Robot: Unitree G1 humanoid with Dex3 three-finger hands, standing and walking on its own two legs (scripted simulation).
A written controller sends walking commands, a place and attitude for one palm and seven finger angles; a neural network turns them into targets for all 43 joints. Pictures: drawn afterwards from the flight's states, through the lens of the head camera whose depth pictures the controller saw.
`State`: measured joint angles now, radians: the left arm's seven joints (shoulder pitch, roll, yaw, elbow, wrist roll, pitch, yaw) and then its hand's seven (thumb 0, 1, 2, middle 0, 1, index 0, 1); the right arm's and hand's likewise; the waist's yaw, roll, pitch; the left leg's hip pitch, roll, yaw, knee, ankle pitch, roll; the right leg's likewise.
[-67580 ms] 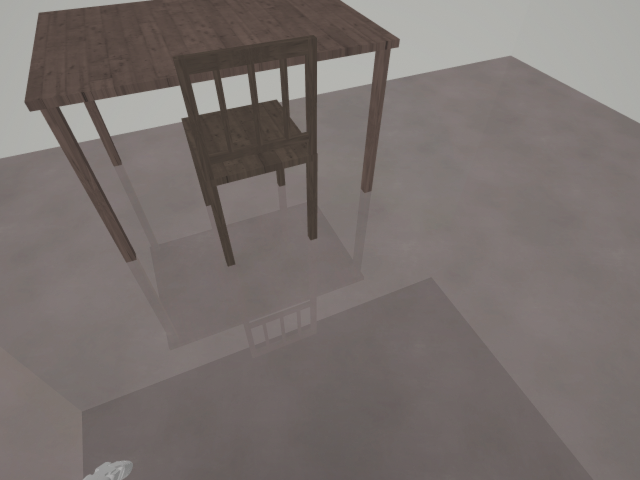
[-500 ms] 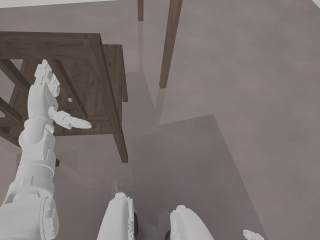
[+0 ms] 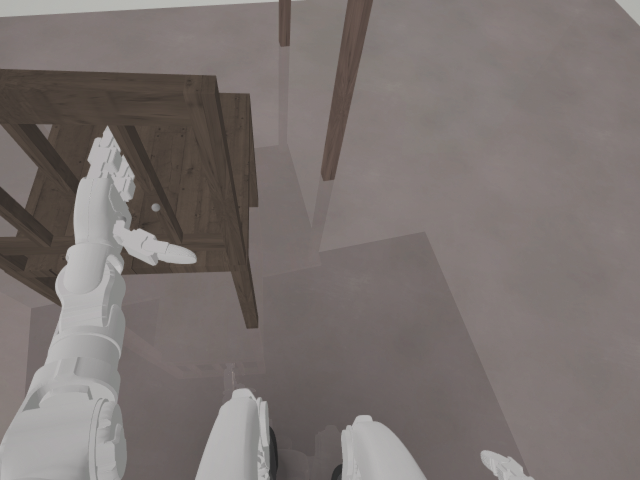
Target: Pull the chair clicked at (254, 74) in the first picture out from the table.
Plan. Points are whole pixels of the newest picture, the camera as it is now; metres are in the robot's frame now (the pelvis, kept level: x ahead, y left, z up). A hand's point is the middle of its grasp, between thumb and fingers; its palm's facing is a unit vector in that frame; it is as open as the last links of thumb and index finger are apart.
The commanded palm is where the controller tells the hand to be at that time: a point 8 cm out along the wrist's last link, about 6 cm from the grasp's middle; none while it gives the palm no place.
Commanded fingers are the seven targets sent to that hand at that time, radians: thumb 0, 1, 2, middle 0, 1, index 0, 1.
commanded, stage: hook a spindle and tug to test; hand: left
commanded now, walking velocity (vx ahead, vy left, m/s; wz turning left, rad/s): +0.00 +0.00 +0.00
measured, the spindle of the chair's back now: (74, 192) +0.46 +0.31 +0.01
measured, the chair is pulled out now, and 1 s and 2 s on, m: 0.24 0.24 0.29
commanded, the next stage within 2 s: step backward, pulling the chair out in 1.48 s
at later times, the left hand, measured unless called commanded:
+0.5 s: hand (164, 205) +0.44 +0.19 +0.03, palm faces +0.06 -1.00 -0.04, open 12.7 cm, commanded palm +0.41 +0.23 +0.03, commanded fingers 0.00 0.17 0.59 -0.50 -1.45 -0.50 -1.45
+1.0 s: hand (164, 209) +0.43 +0.19 +0.03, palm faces +0.07 -1.00 -0.03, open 5.4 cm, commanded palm +0.39 +0.24 +0.03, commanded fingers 0.00 0.90 0.90 -0.50 -1.45 -0.50 -1.45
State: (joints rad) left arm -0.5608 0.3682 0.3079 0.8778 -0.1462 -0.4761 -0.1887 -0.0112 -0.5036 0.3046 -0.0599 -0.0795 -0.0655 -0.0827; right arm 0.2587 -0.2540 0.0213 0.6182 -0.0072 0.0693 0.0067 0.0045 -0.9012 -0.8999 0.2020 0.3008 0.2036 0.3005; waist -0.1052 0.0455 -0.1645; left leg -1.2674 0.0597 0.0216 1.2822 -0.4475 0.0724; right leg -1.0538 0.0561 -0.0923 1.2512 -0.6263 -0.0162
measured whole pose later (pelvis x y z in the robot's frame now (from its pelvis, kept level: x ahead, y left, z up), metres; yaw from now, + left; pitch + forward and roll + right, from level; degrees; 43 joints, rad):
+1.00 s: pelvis +0.01 -0.01 +0.01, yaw -1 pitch +24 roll -5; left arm -0.43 0.35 0.31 0.75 -0.18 -0.46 -0.17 0.02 0.75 0.84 -0.37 -1.38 -0.40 -1.40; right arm 0.27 -0.25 0.01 0.60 0.00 0.08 0.02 0.01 -0.90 -0.90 0.20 0.30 0.20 0.30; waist -0.11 0.05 -0.17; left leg -1.22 0.07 0.04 1.26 -0.46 0.06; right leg -1.02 0.07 -0.07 1.23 -0.63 -0.02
